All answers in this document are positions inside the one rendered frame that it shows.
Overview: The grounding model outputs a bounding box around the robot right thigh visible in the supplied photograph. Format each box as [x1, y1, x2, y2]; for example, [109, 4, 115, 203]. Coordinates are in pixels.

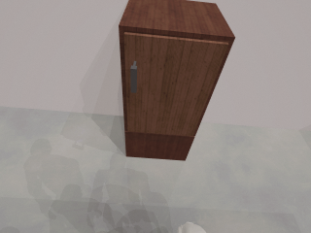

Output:
[177, 223, 206, 233]

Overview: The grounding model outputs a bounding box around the cupboard door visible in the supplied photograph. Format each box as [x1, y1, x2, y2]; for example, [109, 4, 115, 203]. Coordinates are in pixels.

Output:
[123, 32, 228, 136]

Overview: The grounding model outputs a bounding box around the handle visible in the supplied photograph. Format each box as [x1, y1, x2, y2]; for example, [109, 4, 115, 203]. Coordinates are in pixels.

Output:
[130, 61, 137, 93]

